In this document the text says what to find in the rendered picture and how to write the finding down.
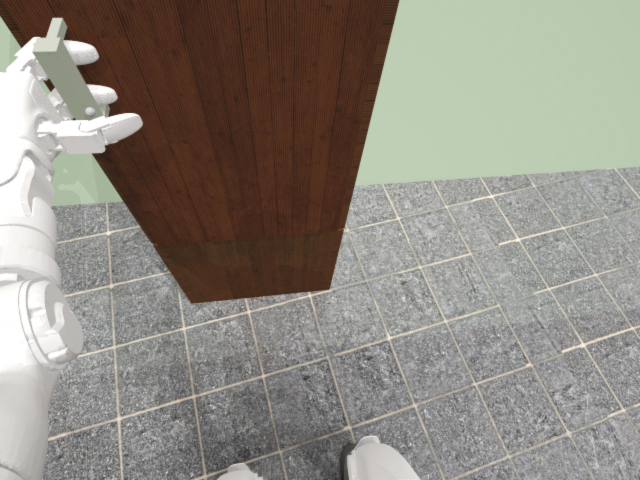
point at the cupboard door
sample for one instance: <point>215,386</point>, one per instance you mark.
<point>251,109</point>

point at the robot right shin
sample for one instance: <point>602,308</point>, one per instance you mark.
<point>367,440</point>

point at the left robot hand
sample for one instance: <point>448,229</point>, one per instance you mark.
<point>25,108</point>

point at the robot left upper arm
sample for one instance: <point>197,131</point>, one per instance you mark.
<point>39,334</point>

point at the robot left forearm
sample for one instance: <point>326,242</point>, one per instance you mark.
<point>28,226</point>

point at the right robot thigh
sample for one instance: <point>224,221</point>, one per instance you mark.
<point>378,461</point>

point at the handle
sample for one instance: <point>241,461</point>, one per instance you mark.
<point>59,66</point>

